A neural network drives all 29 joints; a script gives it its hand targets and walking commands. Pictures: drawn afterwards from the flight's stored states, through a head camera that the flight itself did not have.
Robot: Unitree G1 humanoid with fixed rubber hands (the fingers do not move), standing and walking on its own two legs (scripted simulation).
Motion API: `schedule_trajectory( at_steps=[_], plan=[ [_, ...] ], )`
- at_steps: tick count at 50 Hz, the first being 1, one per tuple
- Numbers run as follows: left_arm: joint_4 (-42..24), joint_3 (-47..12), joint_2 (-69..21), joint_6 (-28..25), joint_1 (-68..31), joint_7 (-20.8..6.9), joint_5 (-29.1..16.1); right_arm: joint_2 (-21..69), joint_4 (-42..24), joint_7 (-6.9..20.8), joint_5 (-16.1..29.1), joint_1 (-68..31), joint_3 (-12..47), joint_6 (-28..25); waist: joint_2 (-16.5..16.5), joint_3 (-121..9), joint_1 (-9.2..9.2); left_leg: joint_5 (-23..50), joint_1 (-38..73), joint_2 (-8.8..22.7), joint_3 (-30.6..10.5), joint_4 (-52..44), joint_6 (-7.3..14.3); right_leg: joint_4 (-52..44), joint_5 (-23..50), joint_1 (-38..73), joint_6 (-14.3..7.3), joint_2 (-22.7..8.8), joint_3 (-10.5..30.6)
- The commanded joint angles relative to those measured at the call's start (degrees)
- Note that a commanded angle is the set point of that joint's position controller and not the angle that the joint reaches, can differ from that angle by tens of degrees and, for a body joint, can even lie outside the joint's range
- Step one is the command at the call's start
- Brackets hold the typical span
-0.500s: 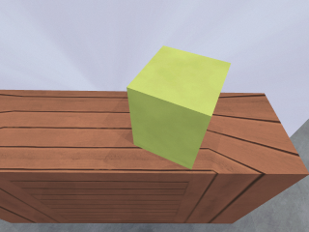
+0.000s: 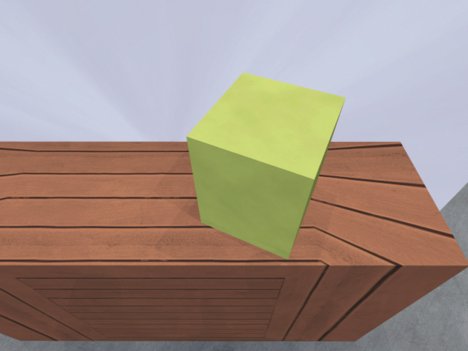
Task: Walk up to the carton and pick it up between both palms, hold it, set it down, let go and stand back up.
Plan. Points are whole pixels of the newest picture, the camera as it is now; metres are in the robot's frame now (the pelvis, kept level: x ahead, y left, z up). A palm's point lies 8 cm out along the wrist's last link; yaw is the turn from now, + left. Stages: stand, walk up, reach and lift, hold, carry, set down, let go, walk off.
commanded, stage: stand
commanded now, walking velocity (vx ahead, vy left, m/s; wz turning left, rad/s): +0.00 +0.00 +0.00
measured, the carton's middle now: (265, 166) +0.43 -0.04 +0.06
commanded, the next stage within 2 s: none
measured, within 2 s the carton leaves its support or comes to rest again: neither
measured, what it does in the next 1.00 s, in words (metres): stands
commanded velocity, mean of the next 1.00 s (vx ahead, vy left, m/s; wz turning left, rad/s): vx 0.00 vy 0.00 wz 0.00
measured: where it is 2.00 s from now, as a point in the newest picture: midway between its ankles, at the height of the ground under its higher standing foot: outside the picture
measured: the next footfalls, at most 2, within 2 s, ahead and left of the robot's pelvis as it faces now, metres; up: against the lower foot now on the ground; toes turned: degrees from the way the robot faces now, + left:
none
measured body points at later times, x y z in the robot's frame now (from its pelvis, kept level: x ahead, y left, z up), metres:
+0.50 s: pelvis +0.00 -0.01 +0.00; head +0.01 -0.01 +0.45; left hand +0.00 +0.23 -0.15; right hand +0.04 -0.25 -0.15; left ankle +0.02 +0.11 -0.74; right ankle -0.03 -0.13 -0.74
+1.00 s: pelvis +0.00 -0.02 +0.00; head +0.00 -0.02 +0.45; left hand +0.00 +0.21 -0.15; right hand +0.03 -0.26 -0.15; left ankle +0.02 +0.11 -0.74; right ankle -0.03 -0.13 -0.74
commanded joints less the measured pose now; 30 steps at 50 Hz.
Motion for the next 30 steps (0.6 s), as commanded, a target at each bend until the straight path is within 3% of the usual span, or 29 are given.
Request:
schedule_trajectory(
  at_steps=[1,4,6,7,10,12,22,25,30],
  plan=[
    [-2.5,1.9,8.2,-0.7,4.6,0.5,0.0,-8.4,-3.5,-0.6,0.0,1.2,-2.1,-1.3,-0.3,3.8,0.22,9.4,-4.6,6.6,-6.1,-6.6,0.6,-5.3,5.9,-0.3,-2.2,-4.3,4.6],
    [-2.1,2.0,8.9,-0.8,4.8,0.6,-0.2,-8.4,-2.7,-0.7,0.0,1.8,-2.0,-1.2,-0.4,2.8,0.07,10.5,-4.1,6.3,-5.9,-5.8,0.3,-5.8,6.9,0.1,-2.5,-4.5,4.8],
    [-2.0,1.9,8.5,-0.7,4.7,0.6,-0.2,-8.5,-2.5,-0.7,0.0,1.3,-1.8,-1.1,1.5,3.4,0.25,8.8,-4.5,6.1,-5.5,-6.1,0.3,-5.9,5.6,-0.3,-2.5,-4.5,5.2],
    [-1.9,1.8,8.3,-0.6,4.6,0.5,0.0,-8.5,-2.4,-0.6,-0.1,1.6,-2.0,-1.1,0.2,3.8,0.12,6.6,-4.4,6.0,-5.8,-6.5,0.1,-6.2,4.0,-1.3,-2.4,-4.4,5.0],
    [-1.5,2.0,8.6,-0.7,4.2,0.6,0.0,-8.0,-2.0,-0.6,0.0,0.8,-1.9,-1.2,0.8,3.5,0.36,7.8,-4.2,6.4,-5.9,-6.8,0.1,-5.9,5.4,-0.5,-2.2,-4.3,5.0],
    [-1.4,2.0,8.5,-0.8,3.7,0.6,-0.2,-7.9,-1.5,-0.6,-0.1,1.6,-1.9,-1.2,-1.1,2.9,-0.10,8.7,-3.3,6.5,-5.9,-6.6,-0.3,-6.3,5.5,-0.5,-2.1,-4.2,4.8],
    [-0.5,2.1,7.8,-0.9,4.9,0.7,-0.2,-7.6,-0.4,-0.8,-0.2,2.0,-1.9,-1.1,0.6,2.3,0.26,9.6,-2.7,6.6,-5.4,-6.1,0.1,-6.4,6.1,-0.5,-2.6,-4.1,5.3],
    [-0.4,2.0,7.6,-0.9,3.7,0.8,-0.2,-7.2,0.3,-0.9,-0.1,1.4,-1.6,-1.2,1.4,2.4,0.08,12.8,-3.1,6.8,-5.2,-5.9,0.0,-6.3,9.0,0.3,-2.5,-4.4,5.3],
    [-0.2,2.2,7.4,-0.9,3.7,0.8,-0.2,-6.8,1.0,-1.1,-0.2,1.9,-1.3,-1.1,-0.4,3.2,-0.10,11.7,-3.1,6.5,-5.0,-5.4,-0.7,-6.6,8.4,-0.8,-2.5,-4.0,5.1]
  ],
)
